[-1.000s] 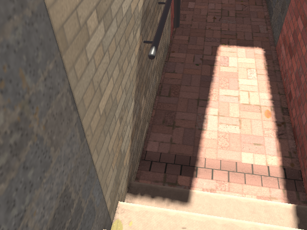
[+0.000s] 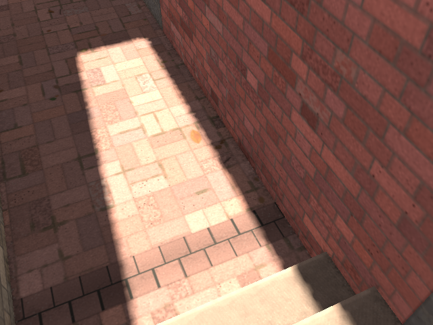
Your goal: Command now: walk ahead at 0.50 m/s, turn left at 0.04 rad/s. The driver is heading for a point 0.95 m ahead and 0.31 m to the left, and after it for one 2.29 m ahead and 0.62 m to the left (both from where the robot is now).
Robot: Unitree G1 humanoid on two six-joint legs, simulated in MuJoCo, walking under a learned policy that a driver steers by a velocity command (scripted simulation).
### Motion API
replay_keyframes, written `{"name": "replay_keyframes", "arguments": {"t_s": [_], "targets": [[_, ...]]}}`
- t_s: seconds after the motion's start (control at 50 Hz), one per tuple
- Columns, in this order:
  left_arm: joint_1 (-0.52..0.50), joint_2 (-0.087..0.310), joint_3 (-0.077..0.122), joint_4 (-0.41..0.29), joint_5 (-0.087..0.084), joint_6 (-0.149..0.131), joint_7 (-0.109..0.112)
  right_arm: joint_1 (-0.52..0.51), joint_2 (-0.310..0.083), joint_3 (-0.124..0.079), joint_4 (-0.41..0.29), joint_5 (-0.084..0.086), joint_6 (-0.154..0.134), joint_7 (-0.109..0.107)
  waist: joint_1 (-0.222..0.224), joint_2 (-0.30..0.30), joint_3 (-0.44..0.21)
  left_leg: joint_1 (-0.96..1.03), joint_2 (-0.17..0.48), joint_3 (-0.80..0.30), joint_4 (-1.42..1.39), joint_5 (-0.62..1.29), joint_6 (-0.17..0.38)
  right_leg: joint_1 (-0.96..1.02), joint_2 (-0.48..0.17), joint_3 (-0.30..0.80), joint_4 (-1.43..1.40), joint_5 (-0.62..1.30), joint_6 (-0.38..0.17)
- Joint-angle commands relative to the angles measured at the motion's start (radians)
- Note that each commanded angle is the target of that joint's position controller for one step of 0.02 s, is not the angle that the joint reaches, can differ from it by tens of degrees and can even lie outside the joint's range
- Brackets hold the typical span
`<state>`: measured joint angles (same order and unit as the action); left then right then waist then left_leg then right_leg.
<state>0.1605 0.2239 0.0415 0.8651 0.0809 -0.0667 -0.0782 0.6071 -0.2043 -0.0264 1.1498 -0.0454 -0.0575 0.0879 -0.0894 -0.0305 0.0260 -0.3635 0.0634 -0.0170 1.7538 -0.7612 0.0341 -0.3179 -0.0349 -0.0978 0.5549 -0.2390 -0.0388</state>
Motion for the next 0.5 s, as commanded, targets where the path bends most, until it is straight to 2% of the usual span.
{"name": "replay_keyframes", "arguments": {"t_s": [0.02,0.04,0.06,0.08,0.1,0.12,0.14,0.16,0.18,0.2,0.22,0.24,0.26,0.28,0.3,0.32,0.34,0.36,0.38,0.4,0.42,0.44,0.46,0.48,0.5], "targets": [[0.37,0.14,0.046,0.088,-0.09,0.034,0.068,-0.192,-0.092,-0.038,-0.176,0.062,0.012,-0.132,0.181,-0.008,-0.083,-0.687,0.032,-0.035,0.016,0.045,0.031,0.525,-0.436,0.372,-0.069,0.454,-0.264],[0.293,-0.012,-0.027,0.098,0.027,0.002,-0.002,-0.122,0.019,0.018,-0.201,-0.027,-0.035,-0.068,0.081,0.155,0.06,-0.493,0.132,-0.176,-0.226,0.527,0.052,0.059,-0.413,0.313,-0.137,0.379,-0.251],[0.31,-0.003,-0.017,0.105,0.051,-0.009,-0.017,-0.073,0.052,0.005,-0.159,-0.034,-0.034,-0.044,0.076,0.142,0.15,-0.429,0.111,-0.139,-0.371,0.605,0.055,-0.083,-0.4,0.24,-0.215,0.435,-0.285],[0.274,-0.007,-0.017,0.095,0.039,-0.033,-0.001,-0.077,0.037,0.001,-0.151,-0.043,-0.031,-0.021,0.072,0.09,0.12,-0.375,0.102,-0.136,-0.535,0.739,0.05,-0.123,-0.336,0.17,-0.226,0.389,-0.288],[0.286,0.013,-0.016,0.1,0.019,-0.042,0.003,-0.077,0.003,-0.014,-0.143,-0.044,-0.027,-0.007,0.069,0.027,0.095,-0.356,0.085,-0.108,-0.563,0.767,0.048,-0.15,-0.316,0.155,-0.221,0.334,-0.296],[0.229,0.024,-0.022,0.09,0.033,-0.048,0.023,0.006,0.026,0.0,-0.118,-0.054,-0.032,0.012,0.005,-0.019,0.041,-0.264,0.074,-0.092,-0.536,0.82,0.054,-0.211,-0.274,0.116,-0.147,0.349,-0.263],[0.224,-0.051,-0.043,0.098,0.041,-0.06,0.046,-0.05,0.032,0.011,-0.132,-0.067,-0.034,0.013,0.047,0.025,0.025,-0.353,0.115,-0.186,-0.75,1.003,0.042,-0.098,-0.256,0.085,-0.141,0.335,-0.229],[0.287,-0.047,-0.047,0.132,0.038,-0.06,0.051,-0.11,0.003,0.004,-0.16,-0.062,-0.029,0.013,0.068,0.014,0.037,-0.4,0.101,-0.174,-0.799,1.054,0.024,-0.044,-0.287,0.106,-0.087,0.348,-0.235],[0.302,-0.048,-0.054,0.159,0.031,-0.065,0.053,-0.152,-0.006,0.006,-0.171,-0.056,-0.03,0.007,0.065,0.057,0.021,-0.35,0.103,-0.171,-0.972,1.24,0.008,-0.041,-0.244,0.027,-0.017,0.234,-0.191],[0.28,-0.031,-0.058,0.139,0.048,-0.056,0.049,-0.213,0.007,0.01,-0.182,-0.046,-0.022,0.007,0.078,0.011,0.006,-0.162,0.068,-0.082,-0.988,1.293,0.007,-0.163,-0.185,-0.033,-0.014,0.121,-0.16],[0.282,-0.021,-0.057,0.148,0.059,-0.05,0.039,-0.25,-0.017,0.008,-0.203,-0.043,-0.013,0.007,0.079,-0.015,0.046,-0.102,0.045,-0.042,-0.963,1.275,0.008,-0.233,-0.193,-0.03,-0.016,0.035,-0.153],[0.327,-0.019,-0.063,0.166,0.065,-0.051,0.029,-0.273,-0.024,0.006,-0.218,-0.058,-0.008,0.007,0.076,-0.011,0.076,-0.059,0.034,-0.026,-0.875,1.236,0.016,-0.259,-0.206,-0.01,-0.018,0.032,-0.158],[0.332,-0.019,-0.068,0.181,0.077,-0.055,0.026,-0.246,-0.033,0.006,-0.221,-0.074,0.001,0.008,0.043,-0.017,0.099,-0.115,0.047,-0.069,-0.826,1.195,0.031,-0.194,-0.256,0.032,0.034,0.046,-0.144],[0.346,-0.011,-0.068,0.187,0.067,-0.06,0.03,-0.285,-0.051,-0.001,-0.241,-0.067,-0.001,-0.001,0.055,0.014,0.123,-0.215,0.065,-0.086,-0.861,1.136,0.035,-0.076,-0.282,0.059,0.085,0.079,-0.139],[0.386,0.008,-0.064,0.207,0.061,-0.064,0.041,-0.348,-0.055,-0.001,-0.267,-0.065,-0.003,-0.011,0.083,0.019,0.138,-0.303,0.071,-0.082,-0.902,1.099,0.032,0.053,-0.311,0.085,0.133,0.12,-0.125],[0.439,0.002,-0.058,0.215,0.013,-0.061,0.065,-0.508,-0.068,-0.002,-0.312,-0.061,-0.005,-0.018,0.165,0.033,0.155,-0.372,0.06,-0.02,-1.106,0.984,0.033,0.16,-0.274,0.065,0.158,0.041,-0.109],[0.486,0.011,-0.056,0.23,0.008,-0.047,0.084,-0.604,-0.057,0.003,-0.339,-0.062,-0.006,-0.025,0.208,0.015,0.158,-0.28,0.03,0.038,-1.154,0.943,0.034,0.138,-0.259,0.064,0.184,0.023,-0.099],[0.487,0.05,-0.044,0.224,0.021,-0.033,0.086,-0.606,-0.044,0.005,-0.347,-0.063,-0.005,-0.031,0.194,-0.039,0.158,-0.161,-0.002,0.08,-1.116,0.851,0.037,0.078,-0.28,0.079,0.185,0.1,-0.096],[0.432,0.072,-0.033,0.222,0.059,-0.027,0.063,-0.453,-0.046,-0.006,-0.288,-0.062,-0.006,-0.034,0.114,-0.054,0.131,-0.011,-0.015,0.077,-0.997,0.881,0.043,0.009,-0.317,0.059,0.269,0.297,-0.074],[0.392,0.101,-0.017,0.206,0.022,-0.023,0.053,-0.362,-0.112,-0.032,-0.239,-0.058,-0.013,-0.036,0.081,0.031,0.121,0.051,-0.039,0.129,-1.204,0.779,0.035,0.038,-0.255,-0.02,0.424,0.293,-0.057],[0.33,0.153,0.002,0.217,0.005,-0.002,0.036,-0.272,-0.136,-0.05,-0.176,-0.05,-0.012,-0.039,0.025,0.063,0.096,0.174,-0.025,0.125,-1.496,0.829,0.042,0.079,-0.228,-0.027,0.624,0.194,-0.045],[0.374,0.199,0.024,0.231,0.035,0.012,0.001,-0.088,-0.197,-0.084,-0.101,-0.043,-0.031,-0.053,-0.036,0.137,0.028,0.486,-0.08,0.2,-1.503,1.03,0.067,-0.042,-0.142,-0.062,0.87,0.186,-0.039],[0.497,0.047,0.004,0.224,0.036,0.006,-0.038,0.179,-0.295,-0.114,-0.004,-0.063,-0.032,-0.056,-0.035,0.326,-0.261,1.004,0.089,-0.059,-1.067,1.7,0.326,-0.389,-0.003,-0.06,1.381,-0.495,0.041],[0.3,-0.011,-0.014,0.095,0.002,-0.022,-0.064,0.374,-0.313,-0.12,0.056,-0.074,-0.051,-0.057,-0.157,0.267,-0.343,1.237,0.191,-0.256,-1.083,1.752,0.405,-0.708,0.057,0.038,1.52,-0.647,0.042],[-0.015,0.039,-0.004,-0.068,-0.044,-0.062,-0.049,0.343,-0.28,-0.113,0.026,-0.056,-0.074,-0.054,-0.239,0.182,-0.18,1.198,0.265,-0.432,-1.184,1.423,0.421,-1.014,0.056,0.088,1.472,-0.662,0.069]]}}
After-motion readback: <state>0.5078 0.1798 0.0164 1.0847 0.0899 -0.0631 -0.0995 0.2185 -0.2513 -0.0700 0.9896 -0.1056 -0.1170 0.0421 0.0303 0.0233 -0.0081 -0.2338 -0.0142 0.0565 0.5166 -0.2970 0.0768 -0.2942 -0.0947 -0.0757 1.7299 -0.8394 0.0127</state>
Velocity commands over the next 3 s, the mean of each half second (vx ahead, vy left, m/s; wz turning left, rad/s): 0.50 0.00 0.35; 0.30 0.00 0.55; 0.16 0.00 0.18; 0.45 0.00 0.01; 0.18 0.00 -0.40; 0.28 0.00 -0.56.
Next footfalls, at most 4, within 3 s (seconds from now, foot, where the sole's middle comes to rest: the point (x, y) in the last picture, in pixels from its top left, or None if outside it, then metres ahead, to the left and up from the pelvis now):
0.44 left None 0.29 0.16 -0.93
0.80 right None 0.59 0.03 -1.10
1.14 left None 0.53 0.23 -1.10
1.60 right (202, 321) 0.64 0.03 -1.10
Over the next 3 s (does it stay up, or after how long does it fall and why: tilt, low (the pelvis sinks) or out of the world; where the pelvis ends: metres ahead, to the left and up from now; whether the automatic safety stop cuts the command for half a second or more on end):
stays up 1.04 0.31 -0.48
